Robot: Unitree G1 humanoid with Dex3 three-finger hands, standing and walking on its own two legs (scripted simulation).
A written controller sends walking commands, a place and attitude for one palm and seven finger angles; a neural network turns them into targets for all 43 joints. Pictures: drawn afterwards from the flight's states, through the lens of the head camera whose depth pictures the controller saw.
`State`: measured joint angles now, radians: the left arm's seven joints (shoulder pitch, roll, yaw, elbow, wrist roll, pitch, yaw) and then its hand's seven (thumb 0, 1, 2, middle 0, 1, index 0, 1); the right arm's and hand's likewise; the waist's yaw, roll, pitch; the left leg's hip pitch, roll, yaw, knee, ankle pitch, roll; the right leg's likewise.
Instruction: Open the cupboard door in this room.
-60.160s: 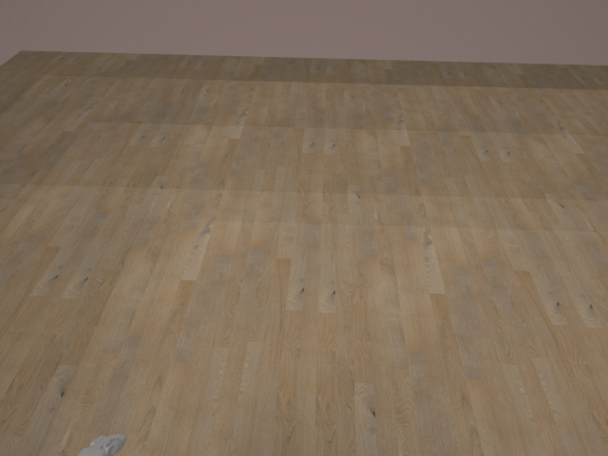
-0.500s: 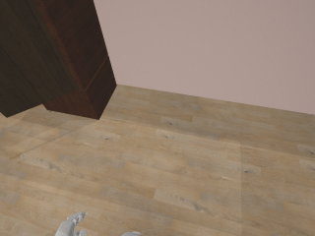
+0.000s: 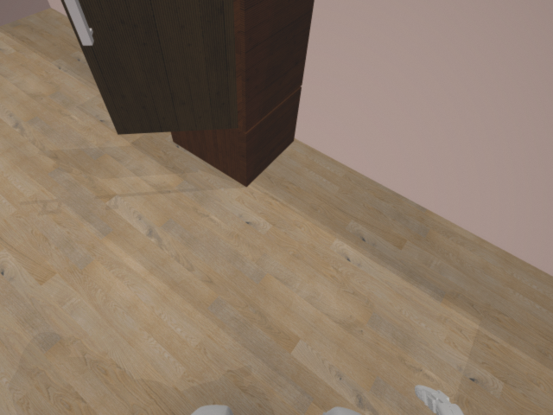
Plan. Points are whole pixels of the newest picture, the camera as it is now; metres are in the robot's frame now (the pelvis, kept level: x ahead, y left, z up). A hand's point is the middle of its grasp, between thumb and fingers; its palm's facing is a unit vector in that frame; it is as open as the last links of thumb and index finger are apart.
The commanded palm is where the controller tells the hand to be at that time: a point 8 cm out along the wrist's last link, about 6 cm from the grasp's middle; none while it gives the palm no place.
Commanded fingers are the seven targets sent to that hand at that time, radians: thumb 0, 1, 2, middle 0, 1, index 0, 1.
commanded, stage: turn to face it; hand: left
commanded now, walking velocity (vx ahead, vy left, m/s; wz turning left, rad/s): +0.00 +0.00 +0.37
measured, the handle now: (80, 14) +0.95 +0.58 +0.03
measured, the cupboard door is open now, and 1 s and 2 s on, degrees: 44 44 44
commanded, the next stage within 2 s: take the last steps up to it in 0.38 s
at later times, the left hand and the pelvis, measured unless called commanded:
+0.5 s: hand out of the picture +0.06 +0.14 -0.13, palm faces +0.19 -0.95 -0.25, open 7.3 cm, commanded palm none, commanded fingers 0.00 0.90 0.90 -0.20 -0.30 -0.20 -0.30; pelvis +0.01 -0.06 +0.02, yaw +10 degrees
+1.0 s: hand out of the picture -0.07 +0.21 -0.17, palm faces +0.41 -0.89 -0.20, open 7.4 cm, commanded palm none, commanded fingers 0.00 0.90 0.90 -0.20 -0.30 -0.20 -0.30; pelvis +0.06 +0.06 +0.01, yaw +18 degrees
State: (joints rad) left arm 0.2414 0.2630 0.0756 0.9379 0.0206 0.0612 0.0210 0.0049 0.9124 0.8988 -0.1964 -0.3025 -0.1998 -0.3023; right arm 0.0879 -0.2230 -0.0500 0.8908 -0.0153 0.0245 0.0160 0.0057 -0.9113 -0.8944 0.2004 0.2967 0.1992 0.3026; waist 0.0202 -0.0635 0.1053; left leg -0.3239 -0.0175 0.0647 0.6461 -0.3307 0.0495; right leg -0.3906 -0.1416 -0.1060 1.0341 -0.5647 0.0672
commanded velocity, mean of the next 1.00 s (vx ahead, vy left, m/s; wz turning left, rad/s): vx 0.16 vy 0.07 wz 0.20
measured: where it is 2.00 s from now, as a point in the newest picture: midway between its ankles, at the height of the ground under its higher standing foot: (213, 345)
